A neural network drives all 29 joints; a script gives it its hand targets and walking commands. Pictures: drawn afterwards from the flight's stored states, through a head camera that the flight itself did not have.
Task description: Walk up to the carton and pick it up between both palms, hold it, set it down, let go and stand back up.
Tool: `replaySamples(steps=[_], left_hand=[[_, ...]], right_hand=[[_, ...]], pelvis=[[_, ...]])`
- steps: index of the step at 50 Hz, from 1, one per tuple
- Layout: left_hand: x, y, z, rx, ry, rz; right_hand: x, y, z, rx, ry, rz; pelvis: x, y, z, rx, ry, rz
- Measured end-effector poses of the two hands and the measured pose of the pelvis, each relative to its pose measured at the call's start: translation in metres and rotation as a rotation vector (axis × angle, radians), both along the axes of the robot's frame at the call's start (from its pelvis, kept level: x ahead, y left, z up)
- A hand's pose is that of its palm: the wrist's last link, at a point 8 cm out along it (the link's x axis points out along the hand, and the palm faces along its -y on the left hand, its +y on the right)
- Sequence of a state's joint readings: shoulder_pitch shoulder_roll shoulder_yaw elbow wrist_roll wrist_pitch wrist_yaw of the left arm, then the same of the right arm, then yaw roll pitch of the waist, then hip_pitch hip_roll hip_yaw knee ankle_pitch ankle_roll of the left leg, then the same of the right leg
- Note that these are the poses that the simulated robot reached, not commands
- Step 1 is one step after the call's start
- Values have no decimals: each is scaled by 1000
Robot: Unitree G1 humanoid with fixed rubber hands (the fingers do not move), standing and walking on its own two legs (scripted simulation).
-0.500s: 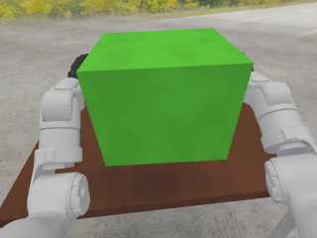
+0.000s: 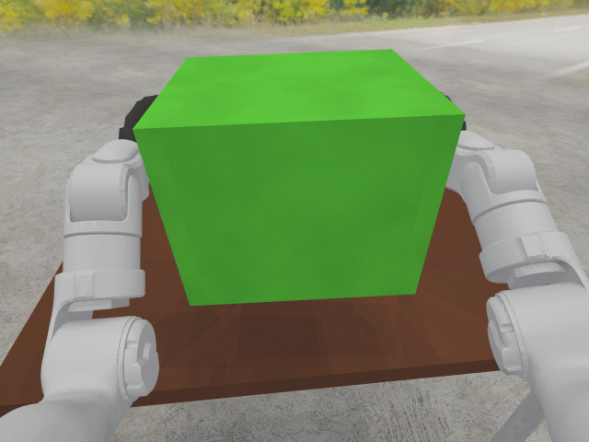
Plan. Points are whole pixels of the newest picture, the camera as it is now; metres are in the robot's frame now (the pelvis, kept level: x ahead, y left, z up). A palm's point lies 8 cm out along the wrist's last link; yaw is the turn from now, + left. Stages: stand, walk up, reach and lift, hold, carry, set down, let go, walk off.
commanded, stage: hold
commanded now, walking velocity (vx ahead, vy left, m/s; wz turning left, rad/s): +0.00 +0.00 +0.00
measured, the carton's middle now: (296, 170) +0.40 +0.00 +0.26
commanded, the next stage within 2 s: none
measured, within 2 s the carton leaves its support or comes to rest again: neither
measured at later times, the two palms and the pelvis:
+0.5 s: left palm (133, 147) +0.36 +0.20 +0.30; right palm (450, 142) +0.37 -0.19 +0.32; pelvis -0.01 +0.00 +0.00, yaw -1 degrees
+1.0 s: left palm (142, 160) +0.35 +0.19 +0.29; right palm (452, 159) +0.37 -0.20 +0.29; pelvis +0.00 +0.00 +0.00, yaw -1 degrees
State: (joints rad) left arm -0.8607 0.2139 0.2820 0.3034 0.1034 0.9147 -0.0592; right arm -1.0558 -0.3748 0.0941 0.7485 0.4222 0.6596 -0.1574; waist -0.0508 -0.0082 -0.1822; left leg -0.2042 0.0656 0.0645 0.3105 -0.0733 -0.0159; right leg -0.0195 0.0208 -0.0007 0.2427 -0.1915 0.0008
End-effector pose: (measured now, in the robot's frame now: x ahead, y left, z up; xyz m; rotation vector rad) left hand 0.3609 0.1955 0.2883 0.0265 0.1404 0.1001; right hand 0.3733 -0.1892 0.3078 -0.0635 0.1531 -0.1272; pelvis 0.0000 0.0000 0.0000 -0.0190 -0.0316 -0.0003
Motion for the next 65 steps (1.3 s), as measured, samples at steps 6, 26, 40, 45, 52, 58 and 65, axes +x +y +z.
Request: replaySamples(steps=[6, 26, 40, 45, 52, 58, 65], left_hand=[[-1, -5, 0, 5, 6, -3], [-3, 2, 11, -11, 14, 5], [4, -10, -3, 9, 14, -15], [-2, -12, -7, 4, 20, 0], [-10, -7, 0, -8, 12, 24], [-11, 1, 13, -14, -15, 32], [-5, 3, 16, -7, -9, 8]], right_hand=[[-4, -5, -3, 12, 7, -6], [-3, 2, 9, 3, 16, -2], [-2, -10, -2, 5, 16, -16], [-5, -12, -12, 8, 22, -5], [-5, -6, -12, 10, 16, 16], [-4, 1, 3, 8, -11, 23], [-4, 3, 16, 9, -4, 2]], pelvis=[[-4, 2, 0, 0, 0, -9], [-6, 0, 0, 2, 16, -7], [0, 4, 0, -1, 4, -14], [-2, 2, 0, -1, -5, -17], [-5, -2, 0, 1, 1, -13], [-6, -4, 0, 2, 3, -3], [-4, -3, 0, 2, 4, 3]])
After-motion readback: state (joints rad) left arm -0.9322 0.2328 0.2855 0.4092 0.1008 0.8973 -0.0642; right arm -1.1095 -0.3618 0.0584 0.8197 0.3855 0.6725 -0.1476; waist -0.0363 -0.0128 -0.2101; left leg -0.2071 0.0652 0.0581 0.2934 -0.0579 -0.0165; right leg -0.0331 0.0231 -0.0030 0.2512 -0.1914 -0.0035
